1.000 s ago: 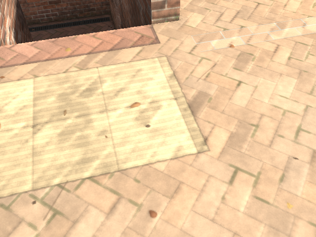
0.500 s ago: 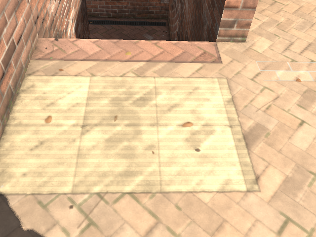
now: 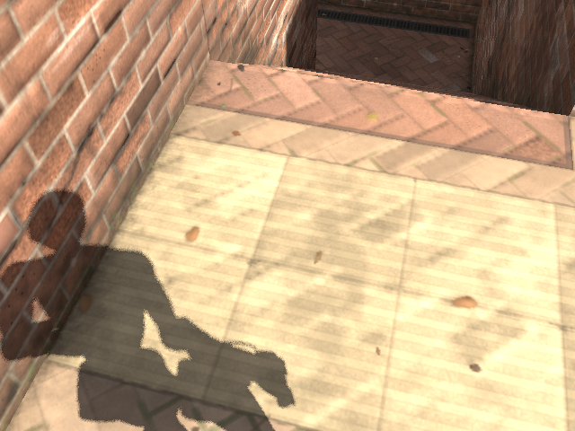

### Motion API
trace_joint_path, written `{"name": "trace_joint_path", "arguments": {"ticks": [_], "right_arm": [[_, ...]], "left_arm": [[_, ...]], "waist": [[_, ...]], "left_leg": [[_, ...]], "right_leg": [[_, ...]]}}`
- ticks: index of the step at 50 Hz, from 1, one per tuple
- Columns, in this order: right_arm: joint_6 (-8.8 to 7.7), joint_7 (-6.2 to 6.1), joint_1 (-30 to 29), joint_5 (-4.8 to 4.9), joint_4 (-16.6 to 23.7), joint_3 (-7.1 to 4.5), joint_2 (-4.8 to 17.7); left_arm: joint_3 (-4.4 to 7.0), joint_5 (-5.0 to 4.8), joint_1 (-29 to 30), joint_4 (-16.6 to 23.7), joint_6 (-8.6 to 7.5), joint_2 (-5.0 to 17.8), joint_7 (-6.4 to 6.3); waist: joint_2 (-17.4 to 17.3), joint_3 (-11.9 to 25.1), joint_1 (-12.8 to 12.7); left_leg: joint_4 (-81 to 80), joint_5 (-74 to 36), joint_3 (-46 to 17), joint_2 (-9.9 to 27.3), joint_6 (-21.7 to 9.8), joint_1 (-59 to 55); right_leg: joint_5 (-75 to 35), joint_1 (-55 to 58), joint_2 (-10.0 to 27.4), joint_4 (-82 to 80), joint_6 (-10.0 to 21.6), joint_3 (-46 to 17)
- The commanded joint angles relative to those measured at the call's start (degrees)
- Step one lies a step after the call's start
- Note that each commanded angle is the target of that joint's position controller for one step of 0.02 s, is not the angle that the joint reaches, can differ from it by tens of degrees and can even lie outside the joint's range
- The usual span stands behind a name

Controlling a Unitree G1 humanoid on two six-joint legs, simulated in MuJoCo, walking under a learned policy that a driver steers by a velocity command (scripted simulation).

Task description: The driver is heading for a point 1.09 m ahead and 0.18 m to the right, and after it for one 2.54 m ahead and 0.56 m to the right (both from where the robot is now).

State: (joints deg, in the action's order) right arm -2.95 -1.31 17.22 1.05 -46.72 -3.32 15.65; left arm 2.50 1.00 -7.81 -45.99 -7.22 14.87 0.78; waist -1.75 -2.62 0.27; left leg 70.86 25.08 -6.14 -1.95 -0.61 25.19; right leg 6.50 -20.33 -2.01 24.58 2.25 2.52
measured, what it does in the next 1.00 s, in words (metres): walks ahead, turning right: left foot, then right foot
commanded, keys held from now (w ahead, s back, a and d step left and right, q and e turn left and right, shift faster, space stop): no key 0.06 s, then e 0.68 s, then no key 0.06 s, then q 0.20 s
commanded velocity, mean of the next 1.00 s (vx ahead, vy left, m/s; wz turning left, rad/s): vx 0.07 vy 0.00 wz -0.24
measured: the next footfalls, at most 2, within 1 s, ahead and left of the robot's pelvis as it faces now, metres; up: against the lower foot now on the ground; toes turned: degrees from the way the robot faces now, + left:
left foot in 0.26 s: +0.20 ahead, +0.13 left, +0.00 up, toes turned -3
right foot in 0.64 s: +0.12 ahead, -0.11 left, +0.00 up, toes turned -18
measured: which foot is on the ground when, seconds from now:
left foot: up 0.00-0.24, down 0.26-0.64, up 0.66-1.00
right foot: down 0.00-0.26, up 0.28-0.62, down 0.64-1.00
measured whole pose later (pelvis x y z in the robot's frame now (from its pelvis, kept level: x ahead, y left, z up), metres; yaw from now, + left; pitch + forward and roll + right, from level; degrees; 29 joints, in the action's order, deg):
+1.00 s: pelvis +0.10 -0.03 +0.01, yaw -19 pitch +1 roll +0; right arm 1.3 -2.0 11.9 0.5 -46.5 -3.8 15.4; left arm 0.9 1.4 -7.9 -41.2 -0.3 11.8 -0.9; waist -2.5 0.2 1.0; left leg 43.7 18.5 -2.3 3.8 4.1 23.0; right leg 12.5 -14.0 -4.2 25.2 4.7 -0.1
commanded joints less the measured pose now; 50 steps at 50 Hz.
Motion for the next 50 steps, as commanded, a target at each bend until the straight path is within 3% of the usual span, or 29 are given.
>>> {"name": "trace_joint_path", "arguments": {"ticks": [1,5,8,10,12,13,14,15,16,17,19,21,24,28,31,32,33,34,35,36,37,38,41,44,46,47,50], "right_arm": [[0.37,-0.13,5.18,-0.19,3.17,-0.44,0.86],[0.68,0.05,0.66,-1.35,5.21,0.93,-0.71],[0.99,0.12,-4.11,-1.26,6.17,0.51,1.89],[0.90,-0.14,-6.00,-1.30,6.97,0.03,3.25],[0.67,-0.70,-5.10,-1.61,6.99,-1.01,5.45],[0.76,-1.33,-3.17,-2.37,7.52,-1.91,8.78],[1.74,-2.05,-2.32,-2.73,8.53,-2.67,11.91],[2.28,-1.81,-0.53,-2.78,8.01,-2.80,11.30],[2.02,-1.67,-1.11,-2.47,8.59,-2.33,8.98],[1.67,-1.54,-4.53,-2.06,9.08,-1.80,7.15],[1.16,-1.25,-10.80,-1.52,9.89,-1.27,5.42],[1.20,-1.33,-11.60,-2.22,8.94,-1.39,5.47],[1.56,-2.05,-11.05,-2.01,7.81,-1.82,6.24],[1.95,-1.98,-10.25,-1.02,6.72,-2.93,9.32],[2.42,-1.82,-10.56,0.33,5.76,-3.10,9.27],[2.68,-1.57,-7.44,-0.02,4.38,-2.77,7.42],[2.76,-1.03,-6.66,-2.46,5.84,-1.68,3.48],[2.44,-1.34,-12.44,-2.67,8.86,-1.61,3.86],[2.46,-1.60,-14.84,-1.68,9.24,-2.33,6.31],[2.71,-1.92,-13.94,-1.01,8.62,-2.79,7.08],[3.06,-2.52,-12.25,-1.43,7.13,-3.06,7.09],[3.36,-2.86,-10.78,-1.82,6.45,-3.23,7.35],[3.21,-2.36,-7.45,-1.27,5.22,-2.87,5.77],[3.31,-1.75,-7.85,-1.12,4.59,-1.59,3.09],[3.39,-1.01,-8.34,-1.02,4.22,-0.96,2.33],[3.42,-0.72,-8.70,-0.82,4.28,-1.00,3.10],[3.36,-0.49,-9.57,-0.14,5.37,-1.61,6.18]], "left_arm": [[0.56,0.35,-2.00,0.37,-0.73,4.10,0.59],[1.18,-0.46,-0.61,-1.20,0.13,7.52,-0.01],[1.43,-1.58,-2.75,-2.51,1.59,9.19,-0.03],[1.69,-2.33,-2.66,-2.56,2.49,10.42,-0.20],[1.25,-2.92,-3.66,-2.53,3.23,8.84,-0.68],[0.47,-2.13,-4.93,-1.92,3.17,6.21,-0.83],[-0.44,-0.98,-8.52,-1.49,2.95,2.51,-0.61],[-0.18,-2.03,-8.29,-0.31,3.25,3.57,-1.08],[1.20,-2.54,-7.13,-0.25,4.16,7.74,-1.42],[1.99,-2.54,-7.30,-0.55,5.55,8.53,-1.89],[2.46,-1.82,-9.14,-1.19,8.23,7.26,-2.77],[2.19,-1.77,-8.41,0.33,9.19,5.13,-2.83],[1.57,-1.75,-5.14,3.27,9.37,3.51,-1.92],[1.95,-1.79,-3.27,6.29,9.44,5.31,-0.12],[2.76,-1.56,-7.26,5.71,9.66,5.67,0.58],[3.60,-1.22,-8.97,5.40,9.65,7.58,0.13],[5.43,-0.91,-9.94,6.67,9.59,14.93,-1.15],[5.31,0.83,-9.92,8.62,8.57,17.42,-0.84],[4.80,1.51,-9.69,8.84,7.30,15.11,-0.40],[4.39,0.59,-6.45,9.28,6.46,13.57,-0.51],[3.90,-0.78,-3.23,9.95,6.38,11.57,-0.85],[3.20,-1.60,-1.21,10.50,6.53,9.88,-1.23],[1.96,-0.87,-1.94,10.54,6.58,7.19,-2.00],[0.68,-0.27,-1.73,9.33,6.22,4.17,-2.33],[0.42,0.52,-1.48,8.12,6.20,4.02,-2.27],[0.62,0.82,-1.57,7.55,6.21,4.96,-2.10],[1.66,0.30,-1.42,6.54,6.64,8.45,-1.91]], "waist": [[5.48,6.39,1.70],[6.46,9.07,1.86],[7.29,9.20,0.26],[7.49,7.68,0.49],[7.01,6.82,1.36],[3.01,9.28,1.23],[-7.69,11.52,-0.52],[-15.33,12.70,1.49],[-10.63,11.55,2.00],[-7.31,10.00,0.37],[-5.66,7.62,-1.99],[-6.05,6.12,-2.30],[-6.70,7.20,-1.00],[-7.70,9.37,0.09],[-5.96,9.11,-2.15],[-1.33,7.99,-2.06],[16.35,6.93,-0.23],[19.22,7.43,-2.93],[12.55,8.38,-4.17],[9.73,7.00,-1.99],[6.94,7.00,-0.56],[7.98,7.32,0.35],[7.77,10.10,0.94],[7.76,9.80,0.26],[8.94,8.51,-0.62],[9.39,7.21,-1.24],[9.12,3.34,-2.37]], "left_leg": [[-5.75,-2.02,-0.04,4.78,0.89,4.39],[-23.97,-12.39,2.88,5.11,1.79,-3.55],[-31.85,-17.99,3.85,3.09,2.19,-6.69],[-38.18,-19.87,4.51,1.85,1.18,-8.55],[-46.81,-24.54,4.07,2.38,-0.99,-14.50],[-46.77,-34.87,-2.00,9.86,-3.66,-20.98],[-45.68,-47.76,-9.84,20.77,-9.59,-28.34],[-49.92,-44.15,-17.07,26.88,-16.40,-26.98],[-51.81,-37.10,-16.43,25.40,-16.95,-24.29],[-52.39,-32.22,-12.61,22.86,-14.74,-21.38],[-54.14,-28.28,-5.52,19.79,-12.29,-14.28],[-55.19,-27.87,-0.05,17.57,-12.04,-10.65],[-54.14,-29.11,3.52,18.13,-12.34,-12.20],[-51.71,-30.15,3.96,21.02,-11.90,-14.70],[-45.41,-22.90,7.05,19.31,-7.37,-12.10],[-38.69,-16.01,10.65,16.48,-3.21,-7.26],[-19.99,2.64,17.26,8.70,3.44,7.80],[-7.67,14.49,8.62,2.19,4.67,16.56],[-2.21,11.56,3.58,3.08,3.67,17.28],[-1.88,5.82,2.22,3.95,2.73,17.72],[-2.98,1.35,1.58,4.66,2.77,17.42],[-3.09,-1.79,1.70,4.73,3.21,15.91],[-3.61,-7.42,2.44,3.98,4.05,11.39],[-16.14,-10.46,2.19,6.04,4.84,6.57],[-24.14,-10.02,2.95,6.70,5.16,-0.01],[-26.54,-8.69,3.76,6.45,5.16,-2.26],[-29.56,-3.47,5.19,5.42,4.45,-1.70]], "right_leg": [[-35.12,9.01,15.31,-9.34,12.06,-11.48],[-38.69,5.13,13.79,-10.34,12.31,-5.97],[-29.28,6.27,13.17,-8.98,10.96,-7.23],[-20.93,6.24,12.93,-6.52,9.55,-9.53],[-10.29,4.19,10.25,-2.11,6.00,-11.72],[-0.65,0.38,7.05,4.08,2.88,-10.43],[21.67,-8.93,0.32,15.21,-0.76,-5.06],[32.43,-15.40,-1.05,27.00,-2.54,-2.56],[31.25,-16.94,1.17,36.88,-3.25,-4.75],[27.42,-17.66,2.47,40.98,-3.81,-5.58],[20.97,-14.74,3.78,43.05,-5.73,-5.53],[16.97,-12.18,3.70,40.47,-6.57,-3.42],[14.47,-9.36,4.68,30.70,-6.15,-2.26],[14.12,-3.58,4.25,20.50,-3.80,0.20],[6.04,5.33,1.36,6.87,-0.07,3.06],[-0.02,10.52,1.87,1.24,1.94,-0.44],[-19.02,18.21,16.89,-2.68,7.84,-21.19],[-24.95,15.55,25.16,-5.40,18.25,-32.96],[-18.86,14.45,22.99,-6.58,18.24,-30.45],[-15.14,13.61,19.56,-6.09,14.74,-25.92],[-12.20,13.21,16.88,-5.52,11.58,-23.01],[-13.62,12.25,15.71,-5.27,10.41,-20.67],[-17.69,13.04,13.61,-5.04,10.15,-16.37],[-14.72,13.85,12.61,-5.61,9.22,-13.07],[-9.74,10.95,12.38,-6.88,9.42,-11.86],[-7.20,9.50,12.63,-7.48,9.84,-12.03],[-3.47,9.81,15.01,-7.35,11.51,-15.23]]}}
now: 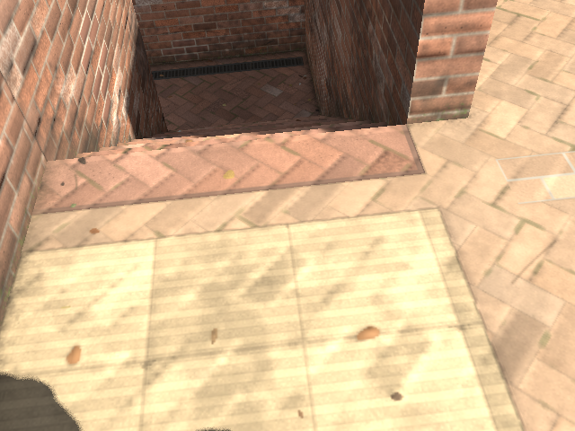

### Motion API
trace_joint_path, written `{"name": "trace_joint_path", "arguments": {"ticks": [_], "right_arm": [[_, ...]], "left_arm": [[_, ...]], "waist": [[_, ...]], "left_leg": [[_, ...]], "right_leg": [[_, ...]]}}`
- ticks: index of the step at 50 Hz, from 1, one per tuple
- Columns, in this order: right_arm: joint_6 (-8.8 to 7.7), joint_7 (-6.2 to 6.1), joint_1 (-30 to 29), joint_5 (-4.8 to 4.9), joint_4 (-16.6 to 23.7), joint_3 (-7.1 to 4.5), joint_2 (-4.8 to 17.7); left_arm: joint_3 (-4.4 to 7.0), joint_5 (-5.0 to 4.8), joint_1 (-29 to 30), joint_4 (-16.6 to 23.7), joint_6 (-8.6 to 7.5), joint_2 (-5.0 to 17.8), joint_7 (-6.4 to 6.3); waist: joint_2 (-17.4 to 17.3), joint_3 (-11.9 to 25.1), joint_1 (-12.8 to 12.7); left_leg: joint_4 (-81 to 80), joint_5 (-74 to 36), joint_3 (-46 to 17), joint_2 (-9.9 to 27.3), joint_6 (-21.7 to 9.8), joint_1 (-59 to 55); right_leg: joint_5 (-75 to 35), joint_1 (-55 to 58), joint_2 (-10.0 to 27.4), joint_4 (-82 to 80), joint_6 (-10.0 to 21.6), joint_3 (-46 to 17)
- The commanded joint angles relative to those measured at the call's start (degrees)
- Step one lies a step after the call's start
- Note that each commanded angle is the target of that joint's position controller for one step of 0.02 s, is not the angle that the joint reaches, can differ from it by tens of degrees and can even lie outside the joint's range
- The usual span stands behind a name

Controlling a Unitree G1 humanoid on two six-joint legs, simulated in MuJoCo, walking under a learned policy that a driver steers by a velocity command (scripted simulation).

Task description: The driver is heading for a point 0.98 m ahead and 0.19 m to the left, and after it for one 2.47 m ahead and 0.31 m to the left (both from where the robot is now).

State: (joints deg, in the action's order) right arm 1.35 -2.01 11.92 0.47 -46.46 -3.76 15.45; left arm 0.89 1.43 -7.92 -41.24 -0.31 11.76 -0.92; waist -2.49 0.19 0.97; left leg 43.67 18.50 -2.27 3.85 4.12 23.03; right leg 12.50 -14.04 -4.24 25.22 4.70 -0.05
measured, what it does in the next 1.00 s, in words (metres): walks ahead, turning left: left foot, then right foot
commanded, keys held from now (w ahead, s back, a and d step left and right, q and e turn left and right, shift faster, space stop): q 0.08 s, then w+q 0.40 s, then w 0.42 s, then w+e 0.10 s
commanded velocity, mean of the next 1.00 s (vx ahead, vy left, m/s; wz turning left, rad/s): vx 0.34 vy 0.00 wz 0.29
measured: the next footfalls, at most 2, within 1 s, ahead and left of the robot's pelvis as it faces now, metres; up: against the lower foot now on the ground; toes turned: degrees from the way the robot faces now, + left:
left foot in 0.18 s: +0.00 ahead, +0.13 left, +0.00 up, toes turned +7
right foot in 0.62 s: +0.33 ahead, -0.04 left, +0.00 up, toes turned +20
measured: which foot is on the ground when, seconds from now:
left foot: up 0.00-0.16, down 0.18-0.64, up 0.66-1.00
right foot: down 0.00-0.20, up 0.22-0.60, down 0.62-1.00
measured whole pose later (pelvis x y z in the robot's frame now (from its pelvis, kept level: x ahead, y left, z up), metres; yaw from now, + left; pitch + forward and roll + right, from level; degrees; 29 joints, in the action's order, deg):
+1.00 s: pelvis +0.34 +0.09 +0.00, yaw +20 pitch +2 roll -2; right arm -4.6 1.1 5.2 0.7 -37.2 -2.0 15.1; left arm 3.1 -1.5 -22.6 -49.1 -4.8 15.1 0.9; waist -2.7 -1.1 -5.9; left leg 36.9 -0.3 -2.6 5.5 0.2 37.5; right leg 15.1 -0.9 -2.9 13.8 1.6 0.8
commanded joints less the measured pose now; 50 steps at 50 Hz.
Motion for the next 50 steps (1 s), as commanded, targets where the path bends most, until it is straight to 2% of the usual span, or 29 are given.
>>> {"name": "trace_joint_path", "arguments": {"ticks": [1,4,5,7,9,10,11,12,13,15,16,19,22,26,28,29,30,31,32,33,34,35,36,37,38,41,43,46,50], "right_arm": [[-1.05,0.21,-4.11,0.57,5.36,-1.20,6.56],[-1.42,0.47,-2.19,0.67,5.39,-1.00,5.56],[-1.46,0.70,-1.10,0.73,5.12,-0.84,5.02],[-1.43,1.31,0.24,0.95,4.51,-0.70,4.24],[-1.59,1.57,5.54,1.09,2.42,-1.36,5.32],[-2.04,1.18,12.38,0.98,0.73,-2.20,8.28],[-3.25,1.70,15.90,0.75,0.33,-3.92,14.48],[-4.75,1.77,13.52,-0.73,2.06,-2.87,11.38],[-5.67,1.41,10.41,-0.73,2.78,-2.35,9.58],[-5.94,1.20,8.32,1.04,4.09,-1.97,8.32],[-5.67,0.93,8.48,0.94,4.38,-1.62,7.61],[-5.13,0.38,10.19,0.43,5.06,-1.87,8.26],[-4.73,0.17,11.87,0.57,5.42,-2.36,9.76],[-4.50,0.43,13.05,1.21,5.46,-2.58,10.18],[-4.42,0.56,12.43,1.05,5.41,-2.59,10.10],[-4.26,0.63,11.74,0.86,5.59,-2.47,9.82],[-4.17,0.71,11.59,0.48,5.82,-2.05,8.57],[-4.18,0.84,10.89,-0.16,6.76,-1.17,6.33],[-4.69,0.61,15.26,0.15,8.24,0.09,2.09],[-5.58,0.51,17.90,2.01,8.23,0.33,2.61],[-5.86,0.82,13.73,3.06,7.93,-0.88,7.53],[-5.99,1.13,8.11,2.26,8.77,-0.82,8.36],[-6.24,1.32,5.06,1.08,9.46,-0.72,7.50],[-6.11,1.47,4.36,0.37,9.47,-0.99,7.15],[-5.85,1.75,5.22,0.44,9.11,-0.88,6.26],[-5.38,1.90,3.90,0.08,9.75,-0.04,3.87],[-5.71,1.89,0.06,-0.41,11.07,0.48,3.32],[-6.52,2.51,-6.29,-0.23,12.58,1.12,2.25],[-7.37,3.75,-12.39,0.59,14.86,0.88,3.06]], "left_arm": [[3.52,-0.50,-1.25,1.59,-0.04,12.09,-0.40],[4.04,-1.27,-0.59,1.44,0.65,12.64,-1.32],[4.30,-1.54,-0.91,1.46,0.89,12.83,-1.60],[4.80,-2.38,-0.23,1.73,1.09,13.25,-1.77],[4.39,-2.57,2.63,2.59,0.58,10.85,-1.34],[3.42,-1.69,5.92,4.33,-0.09,6.84,-0.75],[3.42,-2.19,11.17,8.09,-1.87,6.63,-0.22],[4.30,-2.71,12.11,7.77,-3.51,9.67,0.45],[4.69,-3.22,9.29,6.60,-4.39,10.64,1.38],[4.93,-1.66,7.81,4.77,-5.20,10.84,1.94],[4.92,-1.25,8.29,4.61,-5.47,10.15,2.15],[4.24,-1.49,10.00,4.81,-5.84,8.00,2.52],[3.62,-1.98,13.67,6.03,-6.11,6.95,2.82],[3.86,-2.65,13.87,6.70,-6.69,8.83,3.38],[4.40,-2.76,11.35,6.31,-7.11,10.41,3.45],[4.87,-2.68,8.48,5.62,-7.26,11.25,3.29],[5.73,-2.42,3.17,4.10,-7.29,12.66,2.87],[6.50,-1.86,-5.39,2.76,-7.42,14.90,2.46],[7.53,-0.39,-14.76,1.16,-7.15,19.85,2.24],[7.05,-0.92,-16.90,-0.75,-7.14,18.17,3.20],[5.74,-1.83,-12.77,-0.51,-6.94,13.76,3.08],[5.06,-1.93,-9.71,-0.02,-6.38,11.57,2.74],[4.57,-1.45,-7.09,-0.04,-5.96,10.54,2.65],[4.03,-1.00,-5.34,0.13,-5.99,9.19,2.61],[3.84,-0.88,-4.58,0.02,-6.06,8.85,2.53],[4.14,-1.76,-6.13,-1.47,-6.75,10.21,2.25],[4.36,-2.02,-7.19,-2.15,-6.63,11.43,1.95],[4.34,-2.66,-9.44,-3.09,-5.95,12.41,1.68],[4.46,-3.43,-14.36,-4.81,-4.67,13.87,1.34]], "waist": [[9.33,0.10,-3.12],[7.99,1.63,-2.13],[7.76,3.33,-1.93],[7.60,3.14,-1.12],[5.73,1.27,1.62],[-3.42,2.22,3.44],[-15.14,-1.64,5.26],[-8.61,-3.57,4.92],[-6.59,-3.81,1.98],[-1.70,-3.24,1.10],[-1.76,-2.74,0.87],[-2.33,-2.60,1.76],[-4.30,-4.11,3.47],[-6.00,-4.26,3.64],[-7.54,-3.84,2.18],[-8.04,-2.70,0.41],[-7.56,0.75,-2.19],[-5.36,7.74,-6.26],[9.34,17.96,-6.71],[21.50,19.22,-5.62],[14.70,9.55,-5.37],[9.02,4.03,-5.11],[5.80,0.88,-3.62],[6.23,-0.25,-2.12],[7.36,-0.42,-1.12],[7.06,-1.65,-0.61],[5.87,-2.65,-1.53],[5.72,-3.55,-3.88],[5.97,-4.33,-5.57]], "left_leg": [[-2.89,4.27,1.37,-0.58,-0.64,1.26],[-4.90,4.66,2.33,-1.45,-1.82,1.14],[-6.28,3.99,3.40,-1.99,-2.63,-0.11],[-11.06,1.99,5.60,-3.24,-5.52,-4.37],[-17.76,3.02,2.75,-2.66,-10.60,-14.42],[-23.23,7.51,-10.77,6.18,-15.06,-23.24],[-32.10,14.73,-35.89,17.01,-23.61,-27.45],[-34.15,13.17,-37.94,17.94,-24.30,-28.39],[-32.96,9.11,-32.57,15.77,-22.00,-28.91],[-33.05,1.57,-25.02,11.84,-19.17,-28.90],[-33.41,-2.76,-21.72,9.93,-18.29,-27.45],[-33.58,-10.13,-15.48,6.24,-17.02,-23.10],[-32.83,-10.40,-13.50,4.77,-16.11,-17.11],[-30.82,-8.70,-15.91,6.51,-15.22,-15.19],[-28.75,-12.62,-17.20,8.10,-14.33,-17.31],[-25.59,-18.69,-16.54,7.55,-13.54,-18.05],[-18.89,-27.46,-14.53,5.09,-12.25,-17.83],[-5.96,-27.60,-11.95,2.03,-10.27,-12.37],[16.02,-10.59,-6.43,-5.64,-5.95,5.82],[27.27,14.24,-9.05,-8.55,-5.47,16.46],[32.44,10.97,-9.93,-4.90,-5.95,21.67],[31.61,6.34,-7.17,-1.95,-6.70,21.26],[28.30,2.60,-5.39,0.13,-6.97,19.62],[25.15,-0.08,-4.89,2.13,-7.06,17.41],[23.63,-1.60,-4.31,2.92,-6.92,15.18],[17.85,-4.87,-2.29,3.77,-5.45,16.23],[10.41,-10.24,-1.41,4.04,-4.46,17.36],[-1.90,-18.83,0.76,2.30,-3.99,13.65],[-10.79,-21.06,0.80,-0.39,-3.94,9.69]], "right_leg": [[-11.13,4.76,18.25,-7.34,9.56,-13.64],[-22.42,9.05,20.36,-4.19,10.25,-14.07],[-18.61,9.96,20.56,-4.54,10.03,-13.63],[1.58,6.60,19.52,-6.20,8.45,-12.70],[16.56,-4.06,15.52,-2.24,4.38,-8.53],[16.81,-15.09,9.93,13.22,0.24,-0.60],[21.98,-32.21,-0.75,24.66,-2.93,4.43],[21.92,-36.91,2.86,32.32,-2.83,-3.18],[15.54,-37.85,4.82,33.83,-2.48,-4.83],[6.94,-36.63,6.55,31.10,-3.58,-3.97],[3.27,-33.87,6.79,28.95,-4.41,-3.43],[-5.17,-28.03,5.03,20.23,-6.60,-1.35],[-9.91,-21.47,3.47,10.95,-7.53,-0.69],[-10.73,-14.58,3.47,5.45,-6.84,-1.20],[-8.73,-11.71,3.79,4.22,-5.24,-0.98],[-7.61,-8.15,3.10,2.73,-4.00,0.15],[-7.07,-0.78,2.27,1.22,-2.27,1.28],[-6.54,12.54,7.52,2.59,1.11,-3.60],[3.42,33.22,20.78,0.33,8.84,-26.52],[15.00,35.23,27.18,-10.16,12.95,-47.45],[20.19,28.15,26.14,-11.18,11.17,-41.84],[16.05,20.53,23.64,-10.91,9.33,-32.13],[10.12,13.69,20.98,-12.28,8.49,-26.41],[4.94,9.70,18.83,-13.58,7.89,-22.34],[1.92,7.06,17.50,-14.92,7.84,-19.67],[-5.27,4.52,16.92,-17.77,9.50,-14.12],[-9.07,4.76,16.44,-18.65,9.50,-10.94],[-12.39,4.17,14.23,-18.14,7.65,-6.42],[-11.28,7.17,16.08,-15.14,6.58,-8.72]]}}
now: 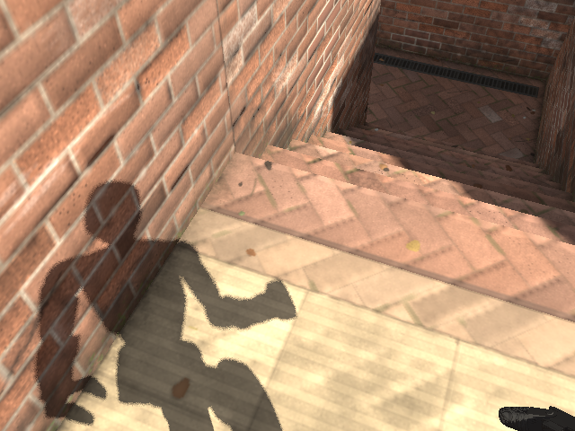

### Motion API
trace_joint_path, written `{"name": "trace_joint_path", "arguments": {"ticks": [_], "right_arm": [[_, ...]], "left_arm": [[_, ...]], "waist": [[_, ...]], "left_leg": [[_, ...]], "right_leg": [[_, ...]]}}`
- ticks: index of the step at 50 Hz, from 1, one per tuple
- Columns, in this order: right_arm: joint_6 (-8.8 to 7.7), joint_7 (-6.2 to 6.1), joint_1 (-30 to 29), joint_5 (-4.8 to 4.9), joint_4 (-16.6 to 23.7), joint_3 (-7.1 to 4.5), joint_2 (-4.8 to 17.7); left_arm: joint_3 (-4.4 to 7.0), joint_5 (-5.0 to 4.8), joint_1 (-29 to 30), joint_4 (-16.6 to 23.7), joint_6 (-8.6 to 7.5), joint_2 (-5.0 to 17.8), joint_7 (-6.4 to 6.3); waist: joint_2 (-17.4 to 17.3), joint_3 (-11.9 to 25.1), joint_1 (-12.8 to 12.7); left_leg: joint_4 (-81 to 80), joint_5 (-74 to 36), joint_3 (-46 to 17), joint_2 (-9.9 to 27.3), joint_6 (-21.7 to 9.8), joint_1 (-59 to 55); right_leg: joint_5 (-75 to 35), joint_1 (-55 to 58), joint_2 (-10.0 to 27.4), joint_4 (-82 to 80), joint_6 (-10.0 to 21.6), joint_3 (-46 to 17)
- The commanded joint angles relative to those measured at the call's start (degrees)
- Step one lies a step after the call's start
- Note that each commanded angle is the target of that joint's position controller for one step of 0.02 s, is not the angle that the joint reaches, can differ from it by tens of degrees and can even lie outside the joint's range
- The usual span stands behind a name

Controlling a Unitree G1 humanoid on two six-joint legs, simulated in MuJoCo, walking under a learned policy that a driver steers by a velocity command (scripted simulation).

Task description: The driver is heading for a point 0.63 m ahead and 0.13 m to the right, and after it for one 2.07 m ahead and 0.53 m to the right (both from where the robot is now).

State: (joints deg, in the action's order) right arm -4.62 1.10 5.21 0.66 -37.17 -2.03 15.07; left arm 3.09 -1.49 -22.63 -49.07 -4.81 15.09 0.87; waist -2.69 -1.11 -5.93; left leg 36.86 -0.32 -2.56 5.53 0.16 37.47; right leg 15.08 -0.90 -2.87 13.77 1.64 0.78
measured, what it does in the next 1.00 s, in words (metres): walks ahead, turning right: left foot, then right foot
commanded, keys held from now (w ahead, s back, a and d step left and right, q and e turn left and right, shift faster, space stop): w+e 0.74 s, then e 0.04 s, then q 0.22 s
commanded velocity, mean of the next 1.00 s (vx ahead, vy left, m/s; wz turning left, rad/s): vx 0.44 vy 0.00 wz -0.39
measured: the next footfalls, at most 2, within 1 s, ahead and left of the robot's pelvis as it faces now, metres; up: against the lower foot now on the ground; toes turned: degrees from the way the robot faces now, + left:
left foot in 0.10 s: +0.25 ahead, +0.14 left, +0.00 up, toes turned -3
right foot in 0.62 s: +0.46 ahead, -0.17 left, +0.00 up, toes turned -23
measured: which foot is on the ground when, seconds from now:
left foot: up 0.00-0.08, down 0.10-0.64, up 0.66-1.00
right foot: down 0.00-0.10, up 0.12-0.60, down 0.62-1.00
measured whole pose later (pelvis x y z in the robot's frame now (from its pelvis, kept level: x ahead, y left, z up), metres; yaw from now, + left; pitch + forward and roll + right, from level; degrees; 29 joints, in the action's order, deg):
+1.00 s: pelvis +0.51 -0.12 +0.00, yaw -27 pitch +2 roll -1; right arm -4.7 4.2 8.4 -2.8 -42.6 1.0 15.1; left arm 1.4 2.9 -17.8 -41.7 -7.7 15.0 4.5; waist -2.4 -1.3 -1.6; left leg 39.6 -4.3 -1.7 5.7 5.2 39.1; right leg 16.4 -8.3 -6.8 22.7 5.4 -1.5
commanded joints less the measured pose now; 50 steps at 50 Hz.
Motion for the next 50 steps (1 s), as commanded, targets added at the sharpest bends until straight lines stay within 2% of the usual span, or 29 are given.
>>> {"name": "trace_joint_path", "arguments": {"ticks": [1,3,4,5,6,7,8,9,10,11,14,17,22,27,29,30,31,32,33,34,35,36,37,38,39,41,42,46,50], "right_arm": [[-1.62,0.90,-5.89,0.43,5.87,-1.18,4.24],[-2.16,0.73,-3.44,0.60,5.67,-2.04,6.50],[-2.30,0.37,1.47,0.52,4.47,-2.90,7.92],[-2.28,-0.31,9.95,0.12,2.56,-4.23,10.68],[-1.84,-1.16,20.77,-1.15,1.62,-5.35,15.44],[-1.32,-0.53,21.07,-2.03,0.65,-5.50,17.55],[-1.24,-0.52,19.12,-1.50,1.17,-4.07,11.16],[-1.24,-0.70,16.05,-0.82,1.13,-3.16,8.42],[-1.29,-0.62,12.70,-0.94,1.00,-2.65,7.25],[-1.40,-0.51,10.23,-1.11,0.61,-2.41,6.07],[-2.61,-0.41,7.47,-1.47,-0.69,-2.69,5.51],[-2.93,-0.69,7.57,-1.41,-2.34,-3.52,7.24],[-1.84,-1.56,9.34,-0.99,-4.27,-4.39,10.06],[-0.08,-1.61,11.80,0.68,-6.27,-5.42,12.50],[0.71,-1.82,11.04,1.26,-6.21,-5.91,14.30],[1.25,-1.88,10.11,1.62,-6.05,-5.91,14.50],[1.34,-2.06,10.64,1.37,-5.74,-5.17,12.83],[0.85,-2.08,12.88,-1.16,-3.64,-3.25,6.83],[-1.17,-1.62,14.32,-1.03,-0.98,-1.68,4.06],[-2.60,-0.99,7.20,1.23,0.01,-2.95,9.76],[-3.35,-0.78,5.01,1.98,0.82,-2.84,9.94],[-3.62,-1.37,5.10,0.63,-0.03,-2.75,9.28],[-3.38,-1.71,5.56,-0.69,-0.44,-3.20,9.82],[-3.14,-0.56,9.59,-9.43,-0.60,0.69,1.82],[-2.33,-0.26,9.48,-8.65,-0.56,0.32,2.19],[-1.11,0.72,9.11,-4.91,-0.61,-0.07,6.45],[-1.00,0.98,8.70,-4.02,-0.64,0.02,7.19],[0.13,2.76,6.57,-3.96,-2.56,1.92,3.82],[-1.43,3.29,3.27,-2.84,-3.35,1.73,5.67]], "left_arm": [[2.34,-0.53,0.07,2.87,0.18,10.85,-0.58],[2.64,-0.39,0.20,2.65,0.86,11.84,-1.03],[2.49,-0.14,0.83,2.73,1.11,11.69,-1.14],[1.74,0.61,0.76,3.10,1.08,9.74,-1.12],[-0.01,2.53,0.85,5.36,0.90,4.87,-1.12],[-1.11,0.14,-6.69,6.50,-0.18,0.62,-0.93],[0.53,-1.44,-3.42,5.26,-0.28,7.45,-1.05],[1.27,-1.61,1.61,6.53,-0.13,9.49,-1.01],[1.22,-0.85,3.88,6.85,0.21,8.59,-1.13],[1.42,-0.11,4.77,7.24,0.68,7.87,-1.02],[1.25,-0.52,4.00,7.50,2.68,4.74,-0.53],[1.15,0.11,7.60,9.45,3.47,4.05,-0.41],[0.34,0.35,16.25,12.09,2.78,2.88,1.54],[0.73,0.30,21.89,15.78,3.02,4.45,2.75],[1.86,0.44,18.52,15.99,3.40,6.41,2.71],[3.17,0.26,11.58,14.45,3.58,8.34,2.47],[5.32,0.07,1.42,11.60,3.93,12.20,1.62],[6.93,-0.29,-3.19,10.58,4.38,18.65,0.36],[6.40,0.05,-0.79,13.24,3.10,20.79,0.94],[4.88,0.08,-0.39,13.29,2.07,15.12,1.60],[4.11,0.20,1.29,12.77,1.44,12.70,1.68],[3.59,0.09,5.17,13.14,1.26,11.05,1.56],[2.97,0.39,8.22,13.80,1.27,9.10,1.31],[-0.63,5.23,3.52,9.39,-1.61,1.40,0.92],[-0.30,5.24,4.93,10.47,-2.46,2.38,1.03],[1.21,4.77,8.61,12.46,-3.84,7.70,1.76],[1.55,4.82,8.26,12.56,-4.36,9.21,2.26],[1.16,4.25,5.64,11.68,-4.35,9.45,3.50],[1.61,4.24,2.89,9.42,-3.01,11.38,3.38]], "waist": [[6.44,-2.82,1.84],[7.95,-1.51,4.11],[7.80,1.33,7.22],[6.98,7.51,11.22],[-1.93,18.27,14.90],[-19.47,24.40,10.02],[-11.14,18.07,11.73],[-7.11,11.14,11.58],[-2.92,7.80,9.92],[-3.07,4.93,8.34],[-3.34,2.61,5.65],[-1.18,-0.05,5.47],[0.39,-2.64,8.38],[0.02,-4.34,9.28],[-1.85,-0.73,6.41],[-1.58,3.16,2.13],[0.15,8.54,-2.55],[12.91,12.00,-1.18],[18.10,21.65,2.54],[9.29,18.47,-1.02],[8.48,11.35,0.26],[3.62,7.36,3.01],[4.05,5.43,5.08],[10.06,5.75,7.11],[8.47,3.09,7.62],[5.35,4.50,8.23],[4.13,5.17,8.08],[3.89,4.13,6.63],[4.61,3.20,4.89]], "left_leg": [[-5.69,-0.84,0.73,-2.54,-0.44,-5.61],[-8.25,3.77,1.09,-3.55,-1.46,-10.72],[-10.22,4.89,2.28,-4.71,-2.69,-18.42],[-9.32,4.69,1.26,-2.74,-4.59,-31.76],[-7.27,5.93,-11.92,10.33,-8.18,-49.14],[-16.73,20.42,-37.62,20.14,-15.43,-60.25],[-19.78,26.04,-36.05,18.07,-13.50,-55.36],[-19.70,22.81,-26.09,16.40,-11.57,-48.83],[-20.74,16.02,-19.84,13.92,-10.82,-41.96],[-22.53,11.90,-14.87,11.82,-10.62,-36.83],[-27.08,4.00,-5.83,10.29,-11.28,-29.95],[-28.97,-1.00,0.02,10.68,-11.89,-29.87],[-29.35,-1.92,8.95,9.67,-10.05,-32.11],[-24.92,-7.95,12.23,12.08,-8.13,-40.34],[-16.24,-27.16,14.17,11.67,-6.83,-41.93],[-6.33,-34.29,15.88,10.12,-5.63,-40.52],[7.70,-30.84,17.12,7.47,-3.40,-33.03],[28.55,6.39,16.99,1.95,0.16,-12.62],[42.63,35.99,3.00,-8.22,1.83,3.01],[44.41,31.95,-3.26,-5.04,0.68,9.33],[40.94,26.86,-2.34,-2.90,-0.68,10.73],[36.09,22.58,-2.32,-0.33,-0.87,7.59],[31.72,19.77,-2.56,1.13,-0.57,3.63],[32.27,15.01,-5.35,1.40,-1.17,0.01],[30.77,13.98,-4.43,0.66,-0.47,-0.01],[28.47,10.81,-0.93,0.63,2.33,0.54],[25.91,9.15,0.20,0.87,4.25,-0.38],[8.18,-2.59,1.19,1.84,6.00,-3.70],[-0.86,-7.58,1.19,-0.82,4.45,-3.79]], "right_leg": [[-14.00,-4.31,15.51,-2.32,9.06,-10.64],[-17.25,-2.23,16.20,1.72,7.51,-12.25],[-24.45,-2.96,14.44,7.68,6.19,-10.96],[-25.58,-7.66,11.01,18.88,4.22,-8.73],[-8.66,-19.33,6.09,38.80,1.71,-5.50],[18.87,-37.15,-0.06,54.45,-0.37,-6.04],[16.32,-42.38,3.26,60.49,-0.55,-9.41],[10.88,-44.21,5.54,60.59,-0.28,-7.95],[6.69,-41.92,7.72,58.90,-0.60,-7.01],[4.05,-40.27,9.15,56.18,-0.81,-7.02],[0.27,-35.75,10.57,53.57,-1.59,-6.46],[-5.26,-39.21,10.91,47.61,-2.48,-7.06],[-16.87,-37.08,9.69,31.39,-1.53,-2.76],[-9.68,-37.14,8.02,24.47,1.90,1.01],[-3.69,-29.79,4.07,23.94,4.29,4.63],[-4.02,-20.55,1.03,21.57,6.00,6.44],[-6.90,-4.79,-1.23,19.20,8.20,5.37],[-7.12,11.93,11.51,17.00,13.81,-16.51],[5.95,22.43,21.80,5.89,23.85,-49.00],[7.43,20.99,21.55,1.62,20.43,-45.84],[4.21,14.18,19.62,1.97,18.25,-37.47],[-1.62,5.93,16.94,2.55,16.04,-30.95],[-7.64,-0.41,14.80,2.18,14.98,-26.34],[-1.17,-6.10,10.83,2.21,12.19,-21.34],[-5.64,-9.67,10.52,0.49,13.12,-20.45],[-25.47,-12.13,11.18,1.34,14.69,-14.45],[-36.38,-13.42,10.94,2.33,14.60,-11.77],[-48.65,-12.41,10.70,5.96,11.15,-6.71],[-47.52,-5.44,13.91,9.36,9.35,-7.19]]}}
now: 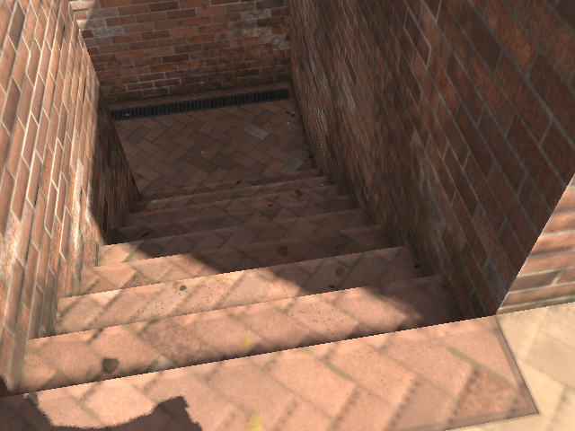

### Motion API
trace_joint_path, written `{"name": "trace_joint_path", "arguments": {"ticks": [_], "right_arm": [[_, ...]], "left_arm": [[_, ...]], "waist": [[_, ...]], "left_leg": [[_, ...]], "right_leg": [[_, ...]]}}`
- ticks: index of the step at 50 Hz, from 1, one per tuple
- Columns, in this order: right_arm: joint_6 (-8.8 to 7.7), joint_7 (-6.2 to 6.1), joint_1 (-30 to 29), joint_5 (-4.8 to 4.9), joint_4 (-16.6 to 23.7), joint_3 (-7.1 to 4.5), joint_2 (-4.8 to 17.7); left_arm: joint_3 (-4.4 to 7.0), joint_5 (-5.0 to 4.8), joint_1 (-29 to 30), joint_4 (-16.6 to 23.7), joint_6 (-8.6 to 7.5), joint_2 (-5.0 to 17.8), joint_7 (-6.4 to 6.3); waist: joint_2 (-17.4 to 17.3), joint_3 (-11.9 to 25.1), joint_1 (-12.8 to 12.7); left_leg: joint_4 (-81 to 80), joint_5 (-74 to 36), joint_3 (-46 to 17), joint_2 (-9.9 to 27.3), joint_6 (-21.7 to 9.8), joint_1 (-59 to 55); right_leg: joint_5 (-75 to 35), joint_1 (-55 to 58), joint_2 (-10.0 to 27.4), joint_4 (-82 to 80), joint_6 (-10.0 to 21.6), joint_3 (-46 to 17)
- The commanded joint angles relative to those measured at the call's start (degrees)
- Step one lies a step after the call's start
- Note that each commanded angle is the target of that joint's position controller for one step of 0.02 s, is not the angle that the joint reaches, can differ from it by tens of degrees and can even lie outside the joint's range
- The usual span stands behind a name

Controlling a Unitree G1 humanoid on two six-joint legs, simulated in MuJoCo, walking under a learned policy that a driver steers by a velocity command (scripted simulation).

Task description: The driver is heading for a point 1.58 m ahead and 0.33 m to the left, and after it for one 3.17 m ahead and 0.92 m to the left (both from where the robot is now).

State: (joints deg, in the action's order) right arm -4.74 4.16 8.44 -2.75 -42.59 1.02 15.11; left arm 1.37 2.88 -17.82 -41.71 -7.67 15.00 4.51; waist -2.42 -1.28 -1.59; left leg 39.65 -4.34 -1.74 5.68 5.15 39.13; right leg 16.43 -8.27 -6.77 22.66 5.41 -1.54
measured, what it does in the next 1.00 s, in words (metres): walks ahead, turning left: left foot, then right foot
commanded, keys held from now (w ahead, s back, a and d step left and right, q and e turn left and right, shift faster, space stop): q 0.60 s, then no key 0.20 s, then e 0.20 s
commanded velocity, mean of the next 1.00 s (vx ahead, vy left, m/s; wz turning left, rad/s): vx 0.04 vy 0.00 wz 0.32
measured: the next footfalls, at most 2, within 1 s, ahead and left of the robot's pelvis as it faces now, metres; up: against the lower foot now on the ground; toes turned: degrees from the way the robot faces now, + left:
left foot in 0.10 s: +0.23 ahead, +0.15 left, +0.00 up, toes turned +4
right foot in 0.46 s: +0.16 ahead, -0.08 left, +0.00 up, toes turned +15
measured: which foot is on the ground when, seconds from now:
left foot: up 0.00-0.08, down 0.10-0.46, up 0.48-0.84, down 0.86-1.00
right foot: down 0.00-0.16, up 0.18-0.44, down 0.46-1.00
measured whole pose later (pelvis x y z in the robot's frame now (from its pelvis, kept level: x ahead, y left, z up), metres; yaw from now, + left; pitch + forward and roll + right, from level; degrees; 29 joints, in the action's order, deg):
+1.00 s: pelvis +0.13 +0.03 +0.00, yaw +20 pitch +2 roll +0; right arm -2.9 2.9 6.4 -0.3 -40.2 -1.4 15.1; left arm 2.1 1.3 -17.6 -42.1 -2.8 15.6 2.7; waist -0.6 0.4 -3.3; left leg 28.8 16.0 5.1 1.3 -0.7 15.1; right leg 19.6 -11.4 2.5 29.0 -0.2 4.4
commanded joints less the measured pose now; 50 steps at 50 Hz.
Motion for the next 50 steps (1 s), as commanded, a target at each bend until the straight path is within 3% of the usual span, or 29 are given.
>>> {"name": "trace_joint_path", "arguments": {"ticks": [1,3,5,6,7,8,9,10,11,13,15,17,21,23,24,25,26,27,29,33,36,40,42,43,44,45,47,48,50], "right_arm": [[-1.75,-0.07,-0.61,0.50,1.85,-1.40,5.97],[-2.42,-0.83,-1.42,0.28,1.56,-1.44,6.56],[-2.76,-1.81,-0.60,1.19,1.19,-2.03,8.62],[-2.69,-2.53,-3.78,2.02,2.46,-3.35,13.91],[-2.27,-2.99,-0.12,2.40,2.34,-4.07,15.29],[-1.13,-3.90,9.91,2.78,1.24,-4.89,15.53],[-1.24,-4.46,16.17,0.73,-1.04,-4.65,14.76],[-1.46,-4.67,14.80,0.20,-1.75,-5.77,14.87],[-1.36,-4.54,7.78,0.62,0.18,-5.29,12.31],[-1.68,-4.61,1.03,1.79,2.47,-3.90,7.59],[-2.05,-4.02,-1.65,1.58,4.07,-4.99,10.49],[-2.27,-3.61,-0.63,1.84,5.33,-6.45,12.45],[-0.40,-3.35,-1.36,1.39,8.39,-6.44,11.35],[0.30,-3.26,0.05,0.17,8.33,-4.76,7.31],[0.03,-3.04,-1.32,-0.01,11.61,-3.66,3.91],[-0.48,-2.41,-0.82,-2.36,11.05,-3.08,4.00],[-0.19,-2.67,0.86,-1.92,8.43,-4.18,6.98],[-0.03,-3.47,4.65,-1.98,6.42,-5.54,9.98],[0.19,-3.12,4.70,-2.98,6.20,-6.06,9.82],[0.83,-0.30,-0.29,0.32,8.00,-4.34,5.13],[1.88,-0.17,-2.98,0.15,7.89,-3.95,4.61],[1.72,-1.11,-0.65,0.56,5.34,-4.57,6.85],[0.88,-0.62,0.93,3.31,3.09,-3.93,4.62],[0.64,-0.40,0.42,4.98,3.64,-3.61,4.09],[0.39,-0.59,-1.12,5.87,5.58,-3.04,6.25],[0.96,-0.16,-3.27,4.93,5.99,-2.61,5.21],[1.49,-0.24,-0.08,1.89,4.56,-5.40,11.61],[1.34,-1.41,0.25,1.90,5.37,-6.75,13.94],[1.09,-3.39,2.10,2.39,6.04,-8.27,14.96]], "left_arm": [[3.35,-0.01,-2.18,1.43,0.19,11.42,-0.46],[3.86,0.08,-2.80,0.59,0.91,12.15,-1.04],[3.83,-0.35,-0.98,1.26,1.25,11.84,-1.36],[3.88,-0.45,-4.00,3.24,1.16,11.40,-1.73],[3.19,-0.20,-6.35,3.98,1.33,11.08,-2.31],[3.39,0.74,-0.56,6.67,1.75,12.28,-2.69],[2.87,1.00,4.57,9.05,2.76,9.80,-2.53],[2.13,0.73,6.32,9.62,3.72,7.93,-2.93],[2.27,1.48,1.93,8.08,4.02,9.23,-4.08],[1.78,4.00,-1.28,6.40,4.47,8.37,-5.23],[1.32,2.38,-5.36,4.60,5.68,7.35,-4.70],[1.37,0.21,-5.64,3.45,6.64,8.59,-3.54],[1.95,-1.19,-7.06,2.47,5.69,9.84,-3.24],[2.67,-1.97,-7.91,4.05,4.72,11.51,-3.92],[4.05,-1.53,-8.61,4.95,4.09,16.38,-5.51],[3.91,0.90,-3.03,5.48,3.26,16.05,-5.79],[3.37,0.81,0.60,6.89,2.81,13.50,-6.00],[2.44,-0.35,6.00,8.45,2.31,10.29,-5.91],[1.41,-2.19,10.98,10.53,1.43,8.20,-6.48],[3.32,-1.52,2.33,8.95,2.34,12.97,-7.56],[4.71,-2.00,-6.62,4.72,3.48,14.68,-6.58],[5.39,-0.94,-1.40,5.07,3.93,14.21,-4.13],[2.11,-2.21,8.23,5.39,4.01,6.94,-2.12],[1.15,-2.14,6.05,4.18,4.42,4.51,-0.79],[0.62,-2.24,-4.43,2.78,4.67,1.53,0.23],[0.92,-2.37,-9.62,0.50,4.11,2.64,0.20],[3.41,-2.10,1.89,3.42,4.11,10.20,-0.83],[4.01,-1.70,3.60,4.76,3.94,11.68,-1.69],[3.03,-1.31,3.73,5.61,3.28,8.91,-3.45]], "waist": [[4.66,3.10,0.22],[4.55,2.94,-0.70],[2.66,4.97,0.61],[-1.51,10.65,-2.97],[-3.07,20.33,-1.34],[-7.44,25.01,6.14],[-7.74,25.51,8.86],[-0.07,16.78,6.89],[0.42,10.50,3.31],[-0.82,6.95,-0.18],[-1.90,6.24,-2.23],[-3.59,6.99,0.36],[-3.36,8.61,0.34],[-2.62,9.71,-0.70],[8.60,8.20,-1.39],[9.66,1.61,0.16],[5.14,2.81,1.64],[5.96,4.56,4.31],[7.73,4.86,5.16],[5.84,4.88,-0.73],[7.38,3.96,-4.15],[9.71,4.54,-1.64],[5.10,6.60,4.45],[6.41,10.10,3.86],[0.59,16.92,-1.23],[0.86,15.14,-2.86],[1.34,8.04,1.63],[0.31,8.21,2.25],[-2.82,7.02,2.63]], "left_leg": [[-5.10,-2.71,0.23,-1.18,-1.28,-4.28],[-8.29,-1.69,0.82,-2.24,-3.53,-2.98],[-13.18,-10.41,2.41,-4.64,-8.65,-11.34],[-12.18,-25.97,0.72,-3.97,-15.19,-21.44],[-11.90,-29.01,-8.65,3.33,-24.90,-38.67],[-16.32,-23.89,-21.57,9.88,-32.46,-51.27],[-21.25,-17.19,-30.24,15.09,-31.52,-51.77],[-22.99,-4.37,-26.13,12.44,-24.69,-42.74],[-25.96,1.87,-22.42,9.72,-23.27,-33.19],[-29.62,6.93,-18.28,5.94,-22.25,-22.39],[-31.92,9.68,-13.15,0.96,-19.54,-15.64],[-30.98,10.61,-13.66,0.71,-18.98,-18.93],[-26.87,17.84,-21.33,3.05,-19.83,-19.39],[-22.87,20.62,-22.36,1.55,-16.70,-14.64],[-14.30,28.49,-12.74,-6.81,-10.16,-1.60],[-1.98,31.77,-7.01,-9.65,-4.36,6.73],[8.96,30.11,-6.38,-5.10,-3.58,2.93],[16.23,28.42,-4.18,-5.56,-2.94,-1.80],[27.46,25.47,-0.16,-7.22,-1.59,-4.60],[20.32,20.17,3.67,-4.56,1.25,-3.01],[3.85,20.98,4.98,-2.65,1.20,-2.21],[-7.29,19.48,5.21,-3.75,-2.93,-12.28],[-23.13,-0.28,3.40,-3.32,-5.25,-28.80],[-22.39,-10.03,3.40,-3.63,-6.33,-38.99],[-14.59,-29.05,-3.95,5.82,-13.65,-49.27],[-9.46,-29.48,-6.13,8.39,-15.63,-47.94],[-9.61,-14.09,0.26,2.53,-10.02,-38.27],[-10.44,-9.95,0.17,2.47,-11.20,-38.64],[-15.50,-8.62,-5.06,8.85,-18.87,-37.58]], "right_leg": [[-48.76,4.80,18.73,1.29,5.65,-5.08],[-48.46,10.55,19.75,3.23,6.04,-4.95],[-49.98,10.13,15.75,7.68,2.88,-1.79],[-46.12,7.53,9.70,11.55,-1.43,1.47],[-32.93,-1.61,6.16,19.61,-6.46,2.46],[-6.75,-14.71,-0.62,35.49,-10.50,2.61],[24.39,-22.04,-0.48,48.13,-10.76,-3.04],[22.07,-23.67,4.87,49.57,-9.01,-7.18],[19.26,-22.89,7.01,48.47,-8.90,-7.15],[17.37,-16.37,9.66,39.73,-8.57,-4.09],[15.58,-6.19,7.46,28.14,-9.51,1.23],[13.68,-5.48,4.99,21.49,-9.48,2.99],[-0.70,-1.88,3.74,4.48,-4.01,2.21],[-7.82,4.61,8.30,-1.32,3.95,-1.08],[-10.56,8.98,22.96,-7.27,18.80,-19.74],[-18.06,7.28,35.42,-15.26,25.93,-31.36],[-17.51,4.71,33.52,-15.71,20.63,-24.42],[-18.05,2.05,27.86,-15.11,15.47,-16.80],[-27.21,0.47,21.12,-13.17,10.54,-6.24],[-38.60,8.82,17.81,-9.35,9.48,1.97],[-46.68,17.99,21.54,-5.86,10.22,0.08],[-46.69,13.43,24.60,-4.74,10.25,-2.83],[-40.24,2.32,19.68,0.50,3.59,-0.18],[-35.35,-2.94,15.76,0.57,-0.65,1.56],[-18.10,-5.50,12.94,1.74,-6.22,3.68],[-9.21,-7.34,12.72,-0.03,-8.14,2.77],[-11.71,-8.79,9.67,3.23,-6.08,4.52],[-11.99,-11.33,9.26,5.05,-4.19,4.59],[-3.79,-14.81,9.04,10.48,-4.10,4.45]]}}
Over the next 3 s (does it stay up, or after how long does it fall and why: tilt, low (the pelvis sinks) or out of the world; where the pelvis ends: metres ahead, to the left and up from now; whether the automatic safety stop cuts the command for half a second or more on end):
stays up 0.74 0.19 -0.21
